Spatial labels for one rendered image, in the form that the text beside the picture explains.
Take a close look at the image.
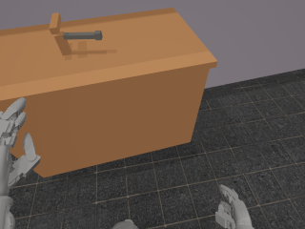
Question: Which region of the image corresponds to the robot right hand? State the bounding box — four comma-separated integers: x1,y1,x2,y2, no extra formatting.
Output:
215,184,253,229

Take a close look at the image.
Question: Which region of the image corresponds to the tap lever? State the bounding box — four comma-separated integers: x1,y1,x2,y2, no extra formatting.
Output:
63,31,103,41

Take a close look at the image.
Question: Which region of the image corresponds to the robot left hand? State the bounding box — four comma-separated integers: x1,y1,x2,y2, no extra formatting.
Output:
0,97,41,197

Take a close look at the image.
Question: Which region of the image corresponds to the robot left forearm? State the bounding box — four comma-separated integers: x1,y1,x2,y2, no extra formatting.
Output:
0,196,15,229

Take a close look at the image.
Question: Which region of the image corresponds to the counter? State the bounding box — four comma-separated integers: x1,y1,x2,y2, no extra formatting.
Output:
0,8,218,177

